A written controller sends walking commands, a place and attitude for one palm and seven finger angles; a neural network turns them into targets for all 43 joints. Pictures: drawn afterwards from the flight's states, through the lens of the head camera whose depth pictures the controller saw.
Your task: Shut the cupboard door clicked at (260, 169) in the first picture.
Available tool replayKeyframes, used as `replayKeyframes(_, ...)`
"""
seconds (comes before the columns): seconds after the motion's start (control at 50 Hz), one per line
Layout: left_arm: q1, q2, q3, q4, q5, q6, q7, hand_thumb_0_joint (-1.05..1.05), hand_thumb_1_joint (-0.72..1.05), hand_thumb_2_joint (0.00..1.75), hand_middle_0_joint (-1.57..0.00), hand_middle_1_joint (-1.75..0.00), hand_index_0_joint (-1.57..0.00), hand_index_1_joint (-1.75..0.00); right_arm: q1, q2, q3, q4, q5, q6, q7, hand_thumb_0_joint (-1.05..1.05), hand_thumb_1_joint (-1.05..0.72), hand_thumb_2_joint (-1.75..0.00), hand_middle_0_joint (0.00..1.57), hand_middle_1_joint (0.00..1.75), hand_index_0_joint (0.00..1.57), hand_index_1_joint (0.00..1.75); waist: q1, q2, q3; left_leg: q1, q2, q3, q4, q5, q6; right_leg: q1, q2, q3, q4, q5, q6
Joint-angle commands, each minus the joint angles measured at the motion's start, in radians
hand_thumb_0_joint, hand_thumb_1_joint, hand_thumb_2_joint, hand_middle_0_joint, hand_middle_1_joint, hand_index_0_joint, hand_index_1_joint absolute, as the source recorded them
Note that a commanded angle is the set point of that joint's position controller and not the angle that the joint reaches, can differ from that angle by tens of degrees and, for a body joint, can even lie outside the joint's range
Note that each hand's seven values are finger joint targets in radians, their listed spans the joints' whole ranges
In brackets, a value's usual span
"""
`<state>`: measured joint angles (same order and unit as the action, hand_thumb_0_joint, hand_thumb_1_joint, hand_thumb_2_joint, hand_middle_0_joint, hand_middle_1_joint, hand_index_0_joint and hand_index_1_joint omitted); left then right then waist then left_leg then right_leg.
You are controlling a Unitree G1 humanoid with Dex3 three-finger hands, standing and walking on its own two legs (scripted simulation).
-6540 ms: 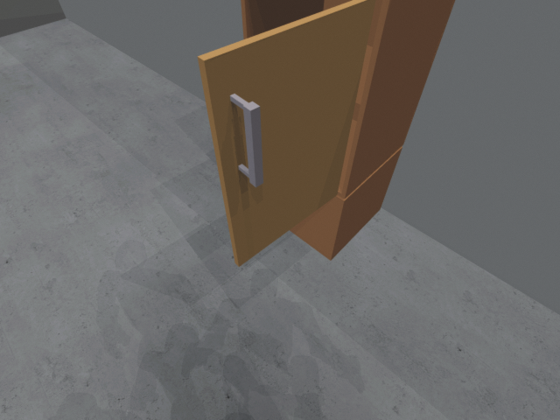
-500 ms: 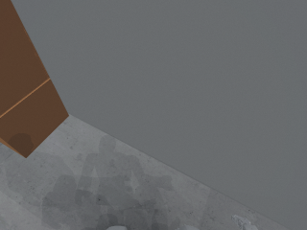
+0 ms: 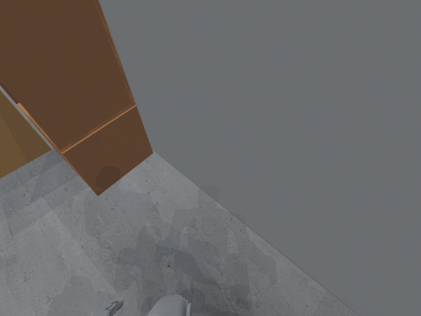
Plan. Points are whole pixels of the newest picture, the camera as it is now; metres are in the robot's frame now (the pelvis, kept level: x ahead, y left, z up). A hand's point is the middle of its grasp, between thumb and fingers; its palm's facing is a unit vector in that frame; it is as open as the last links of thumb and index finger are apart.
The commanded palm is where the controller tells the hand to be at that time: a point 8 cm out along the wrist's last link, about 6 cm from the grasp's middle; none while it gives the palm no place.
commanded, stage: turn to face it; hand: left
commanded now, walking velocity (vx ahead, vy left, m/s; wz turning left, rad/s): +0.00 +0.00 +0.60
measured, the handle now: out of the picture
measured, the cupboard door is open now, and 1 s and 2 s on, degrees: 85 85 85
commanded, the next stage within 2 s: take the last steps up to it in 1.06 s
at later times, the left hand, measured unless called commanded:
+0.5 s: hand out of the picture +0.04 +0.26 -0.17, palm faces +0.32 -0.91 -0.25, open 7.3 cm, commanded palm none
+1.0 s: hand out of the picture -0.05 +0.19 -0.18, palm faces +0.58 -0.78 -0.22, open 7.3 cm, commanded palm none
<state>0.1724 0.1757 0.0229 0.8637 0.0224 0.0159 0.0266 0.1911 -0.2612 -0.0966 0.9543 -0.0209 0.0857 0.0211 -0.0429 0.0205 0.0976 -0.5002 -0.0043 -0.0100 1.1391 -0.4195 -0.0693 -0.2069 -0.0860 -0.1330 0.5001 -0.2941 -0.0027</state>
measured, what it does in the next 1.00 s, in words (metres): steps on the spot, turning left: left foot, then right foot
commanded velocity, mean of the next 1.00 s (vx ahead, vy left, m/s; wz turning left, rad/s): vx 0.00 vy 0.00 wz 0.52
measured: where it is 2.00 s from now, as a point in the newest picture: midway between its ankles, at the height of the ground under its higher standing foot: outside the picture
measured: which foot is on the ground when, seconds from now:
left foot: up 0.00-0.20, down 0.22-0.64, up 0.66-1.00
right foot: down 0.00-0.22, up 0.24-0.64, down 0.66-1.00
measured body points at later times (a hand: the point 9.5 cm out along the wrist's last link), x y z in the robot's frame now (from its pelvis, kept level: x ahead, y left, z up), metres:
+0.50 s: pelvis +0.01 +0.03 +0.00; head +0.05 +0.06 +0.45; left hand +0.02 +0.31 -0.15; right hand +0.18 -0.19 -0.13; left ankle -0.01 +0.13 -0.74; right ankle +0.05 -0.13 -0.68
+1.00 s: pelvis +0.03 +0.01 -0.01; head +0.07 +0.05 +0.44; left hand -0.08 +0.23 -0.16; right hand +0.26 -0.14 -0.14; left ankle -0.03 +0.11 -0.73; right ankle +0.08 -0.12 -0.74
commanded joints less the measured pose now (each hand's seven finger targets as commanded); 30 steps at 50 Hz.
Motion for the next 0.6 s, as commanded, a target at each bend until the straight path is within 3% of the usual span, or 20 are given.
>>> replayKeyframes(0.0, 0.071, 0.205, 0.063, -0.043, -0.002, -0.03, 0.012, 0.0, 0.9, 0.9, -0.2, -0.3, -0.2, -0.3, -0.085, -0.023, 0.007, -0.098, 0.01, -0.026, 0.009, 0.0, -0.9, -0.9, 0.2, 0.3, 0.2, 0.3, 0.064, -0.185, -0.117, -0.036, 0.037, 0.058, -0.16, -0.015, -0.015, 0.174, -0.254, 0.085, -0.126, 0.561, -0.107)
replayKeyframes(0.04, 0.105, 0.222, 0.069, -0.023, 0.004, -0.028, 0.01, 0.0, 0.9, 0.9, -0.2, -0.3, -0.2, -0.3, -0.11, -0.013, 0.015, -0.105, 0.011, -0.032, 0.012, 0.0, -0.9, -0.9, 0.2, 0.3, 0.2, 0.3, 0.084, -0.217, -0.122, 0.0, 0.029, 0.089, -0.265, -0.03, -0.009, 0.199, -0.267, 0.07, -0.099, 0.601, -0.105)
replayKeyframes(0.1, 0.115, 0.245, 0.081, -0.015, 0.007, -0.024, 0.006, 0.0, 0.9, 0.9, -0.2, -0.3, -0.2, -0.3, -0.113, -0.014, 0.02, -0.113, 0.014, -0.042, 0.01, 0.0, -0.9, -0.9, 0.2, 0.3, 0.2, 0.3, 0.089, -0.245, -0.129, 0.075, 0.019, 0.12, -0.409, -0.029, 0.01, 0.185, -0.291, 0.06, -0.047, 0.633, -0.104)
replayKeyframes(0.14, 0.099, 0.247, 0.084, -0.011, 0.004, -0.021, 0.001, 0.0, 0.9, 0.9, -0.2, -0.3, -0.2, -0.3, -0.064, -0.029, 0.017, -0.105, 0.012, -0.049, 0.009, 0.0, -0.9, -0.9, 0.2, 0.3, 0.2, 0.3, 0.056, -0.224, -0.148, 0.188, 0.01, 0.133, -0.553, 0.078, 0.024, 0.139, -0.281, 0.017, 0.029, 0.583, -0.063)
replayKeyframes(0.16, 0.084, 0.246, 0.084, -0.016, -0.006, -0.019, -0.003, 0.0, 0.9, 0.9, -0.2, -0.3, -0.2, -0.3, -0.013, -0.054, 0.011, -0.093, 0.009, -0.055, 0.007, 0.0, -0.9, -0.9, 0.2, 0.3, 0.2, 0.3, 0.02, -0.161, -0.17, 0.306, 0.0, 0.127, -0.672, 0.2, 0.038, 0.077, -0.256, -0.025, 0.127, 0.556, -0.023)
replayKeyframes(0.18, 0.075, 0.216, 0.079, -0.036, -0.014, -0.013, -0.008, 0.0, 0.9, 0.9, -0.2, -0.3, -0.2, -0.3, 0.063, -0.137, -0.009, -0.077, 0.002, -0.064, 0.001, 0.0, -0.9, -0.9, 0.2, 0.3, 0.2, 0.3, -0.024, 0.009, -0.229, 0.493, 0.13, -0.034, -0.725, 0.416, 0.096, -0.094, -0.192, -0.073, 0.312, 0.333, 0.038)
replayKeyframes(0.2, 0.023, 0.134, 0.056, -0.084, -0.02, -0.007, -0.013, 0.0, 0.9, 0.9, -0.2, -0.3, -0.2, -0.3, 0.139, -0.248, -0.039, -0.068, -0.001, -0.066, -0.01, 0.0, -0.9, -0.9, 0.2, 0.3, 0.2, 0.3, -0.068, 0.305, -0.236, 0.581, 0.408, -0.414, -0.769, 0.821, 0.255, -0.372, -0.041, -0.054, 0.552, -0.363, 0.109)
replayKeyframes(0.22, -0.035, 0.162, 0.054, -0.1, -0.01, 0.01, -0.005, 0.0, 0.9, 0.9, -0.2, -0.3, -0.2, -0.3, 0.174, -0.268, -0.039, -0.044, 0.003, -0.058, -0.02, 0.0, -0.9, -0.9, 0.2, 0.3, 0.2, 0.3, -0.074, 0.192, -0.249, 0.542, 0.449, -0.402, -0.747, 0.841, 0.324, -0.384, -0.046, 0.089, 0.653, -0.391, 0.084)
replayKeyframes(0.24, -0.054, 0.163, 0.055, -0.106, -0.008, 0.015, -0.004, 0.0, 0.9, 0.9, -0.2, -0.3, -0.2, -0.3, 0.14, -0.241, -0.031, -0.059, 0.0, -0.062, -0.023, 0.0, -0.9, -0.9, 0.2, 0.3, 0.2, 0.3, -0.055, 0.122, -0.21, 0.48, 0.416, -0.364, -0.766, 0.664, 0.318, -0.394, -0.058, 0.109, 0.683, -0.329, 0.078)
replayKeyframes(0.26, -0.074, 0.151, 0.061, -0.084, -0.007, 0.014, -0.004, 0.0, 0.9, 0.9, -0.2, -0.3, -0.2, -0.3, 0.087, -0.211, -0.027, -0.072, -0.004, -0.067, -0.034, 0.0, -0.9, -0.9, 0.2, 0.3, 0.2, 0.3, -0.043, 0.158, -0.17, 0.424, 0.35, -0.352, -0.775, 0.614, 0.293, -0.404, -0.055, 0.122, 0.688, -0.269, 0.082)
replayKeyframes(0.28, -0.056, 0.158, 0.064, -0.061, -0.006, 0.018, -0.008, 0.0, 0.9, 0.9, -0.2, -0.3, -0.2, -0.3, 0.025, -0.183, -0.017, -0.081, -0.004, -0.068, -0.039, 0.0, -0.9, -0.9, 0.2, 0.3, 0.2, 0.3, -0.011, 0.165, -0.122, 0.364, 0.3, -0.291, -0.787, 0.578, 0.258, -0.386, -0.051, 0.143, 0.69, -0.191, 0.083)
replayKeyframes(0.32, -0.006, 0.158, 0.064, -0.039, -0.004, 0.023, -0.016, 0.0, 0.9, 0.9, -0.2, -0.3, -0.2, -0.3, -0.014, -0.157, -0.002, -0.088, -0.001, -0.074, -0.041, 0.0, -0.9, -0.9, 0.2, 0.3, 0.2, 0.3, 0.024, 0.145, -0.109, 0.352, 0.237, -0.219, -0.795, 0.584, 0.217, -0.356, -0.03, 0.132, 0.668, -0.109, 0.087)
replayKeyframes(0.36, 0.009, 0.158, 0.062, -0.031, -0.006, 0.02, -0.018, 0.0, 0.9, 0.9, -0.2, -0.3, -0.2, -0.3, -0.006, -0.158, -0.001, -0.085, 0.001, -0.077, -0.042, 0.0, -0.9, -0.9, 0.2, 0.3, 0.2, 0.3, 0.03, 0.116, -0.146, 0.381, 0.225, -0.207, -0.786, 0.604, 0.218, -0.334, -0.016, 0.131, 0.61, -0.104, 0.092)
replayKeyframes(0.44, -0.041, 0.153, 0.058, -0.049, -0.007, 0.02, -0.014, 0.0, 0.9, 0.9, -0.2, -0.3, -0.2, -0.3, 0.015, -0.168, -0.008, -0.078, -0.003, -0.07, -0.037, 0.0, -0.9, -0.9, 0.2, 0.3, 0.2, 0.3, 0.014, 0.098, -0.126, 0.358, 0.224, -0.275, -0.796, 0.515, 0.235, -0.294, 0.009, 0.126, 0.472, -0.13, 0.095)
replayKeyframes(0.5, -0.058, 0.146, 0.052, -0.066, -0.011, 0.016, -0.012, 0.0, 0.9, 0.9, -0.2, -0.3, -0.2, -0.3, 0.009, -0.172, -0.014, -0.079, -0.007, -0.062, -0.034, 0.0, -0.9, -0.9, 0.2, 0.3, 0.2, 0.3, 0.013, 0.147, -0.127, 0.329, 0.205, -0.311, -0.771, 0.532, 0.231, -0.215, 0.04, 0.116, 0.324, -0.143, 0.087)
replayKeyframes(0.56, 0.002, 0.152, 0.055, -0.054, -0.017, 0.005, -0.007, 0.0, 0.9, 0.9, -0.2, -0.3, -0.2, -0.3, -0.031, -0.168, -0.019, -0.095, -0.003, -0.056, -0.032, 0.0, -0.9, -0.9, 0.2, 0.3, 0.2, 0.3, 0.043, 0.15, -0.139, 0.243, 0.176, -0.342, -0.721, 0.551, 0.211, -0.045, 0.077, 0.103, 0.142, -0.072, 0.073)
replayKeyframes(0.58, 0.042, 0.159, 0.061, -0.046, -0.018, -0.002, -0.004, 0.0, 0.9, 0.9, -0.2, -0.3, -0.2, -0.3, -0.052, -0.162, -0.02, -0.103, 0.002, -0.054, -0.031, 0.0, -0.9, -0.9, 0.2, 0.3, 0.2, 0.3, 0.069, 0.136, -0.144, 0.18, 0.151, -0.337, -0.687, 0.5, 0.185, 0.057, 0.072, 0.103, 0.019, 0.019, 0.07)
